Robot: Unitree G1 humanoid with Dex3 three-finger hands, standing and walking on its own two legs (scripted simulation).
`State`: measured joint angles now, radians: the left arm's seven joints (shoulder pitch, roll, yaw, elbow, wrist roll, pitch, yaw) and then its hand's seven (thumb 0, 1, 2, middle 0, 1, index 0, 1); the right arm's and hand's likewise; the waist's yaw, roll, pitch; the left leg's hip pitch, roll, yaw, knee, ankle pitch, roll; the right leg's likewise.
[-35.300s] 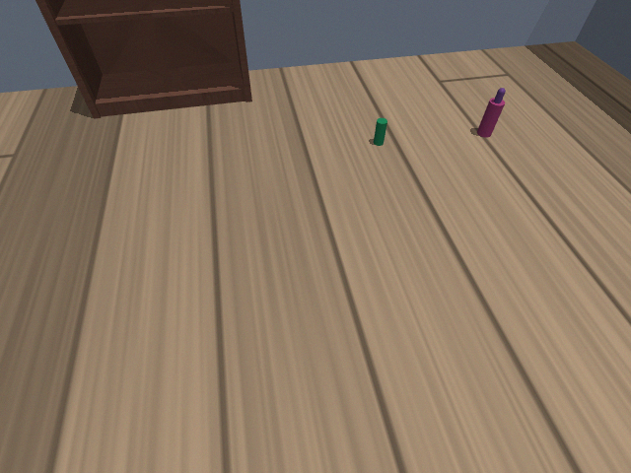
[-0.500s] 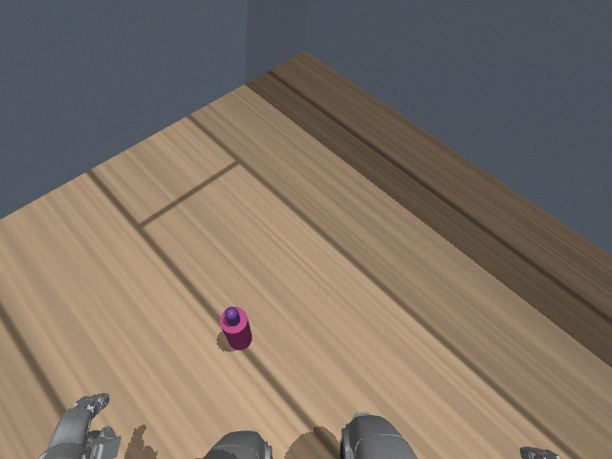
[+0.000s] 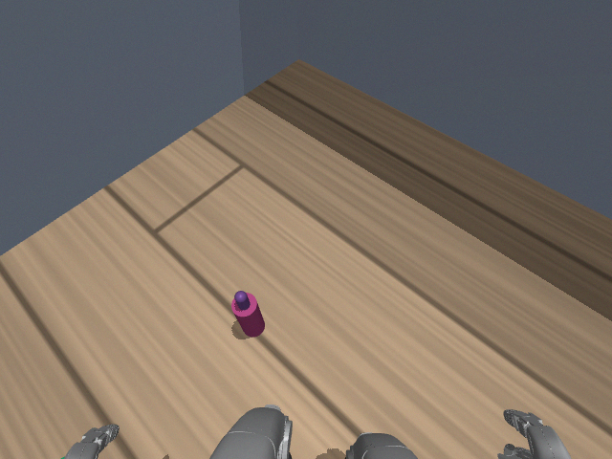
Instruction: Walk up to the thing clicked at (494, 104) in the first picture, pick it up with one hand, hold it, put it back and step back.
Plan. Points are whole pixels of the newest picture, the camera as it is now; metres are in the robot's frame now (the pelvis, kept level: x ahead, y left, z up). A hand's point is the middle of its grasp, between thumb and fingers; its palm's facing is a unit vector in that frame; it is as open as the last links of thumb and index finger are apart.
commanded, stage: step back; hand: left
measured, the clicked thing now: (247, 311) +0.52 +0.22 -0.63
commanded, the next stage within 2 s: none
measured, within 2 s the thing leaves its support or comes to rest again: neither
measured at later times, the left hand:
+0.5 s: hand out of the picture -0.06 +0.29 -0.15, palm faces +0.07 -0.93 -0.35, open 7.4 cm
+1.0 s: hand out of the picture -0.22 +0.26 -0.13, palm faces +0.03 -0.89 -0.45, open 7.4 cm
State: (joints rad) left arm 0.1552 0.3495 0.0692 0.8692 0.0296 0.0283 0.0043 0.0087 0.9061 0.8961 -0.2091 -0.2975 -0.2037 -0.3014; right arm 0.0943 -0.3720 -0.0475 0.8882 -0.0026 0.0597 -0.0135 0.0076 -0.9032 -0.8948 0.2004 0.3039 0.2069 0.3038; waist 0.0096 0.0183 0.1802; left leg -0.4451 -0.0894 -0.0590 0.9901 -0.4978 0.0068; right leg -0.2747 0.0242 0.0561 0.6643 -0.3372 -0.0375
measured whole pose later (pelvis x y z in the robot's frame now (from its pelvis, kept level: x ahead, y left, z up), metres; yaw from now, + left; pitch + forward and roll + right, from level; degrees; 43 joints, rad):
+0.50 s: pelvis -0.14 +0.02 +0.01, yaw +2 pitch -2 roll -2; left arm 0.18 0.40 0.09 0.82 0.01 0.06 0.01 0.01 0.91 0.90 -0.21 -0.30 -0.20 -0.30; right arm 0.14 -0.34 -0.03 0.86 -0.03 0.02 -0.01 0.01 -0.90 -0.89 0.20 0.30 0.21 0.30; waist 0.02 -0.04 0.16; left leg -0.31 0.02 -0.03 0.55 -0.20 0.02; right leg -0.44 0.12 0.17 1.22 -0.47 0.01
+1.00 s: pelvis -0.32 -0.02 +0.00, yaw +3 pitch -1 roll +1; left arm 0.17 0.37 0.08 0.78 0.05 0.04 0.02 0.01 0.90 0.90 -0.21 -0.30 -0.21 -0.30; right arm 0.23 -0.41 -0.05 0.88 -0.01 0.05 -0.03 0.01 -0.90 -0.90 0.20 0.30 0.20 0.30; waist 0.00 0.02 0.15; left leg -0.34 -0.07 -0.08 0.89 -0.48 -0.02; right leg -0.36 -0.03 -0.01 0.64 -0.26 -0.01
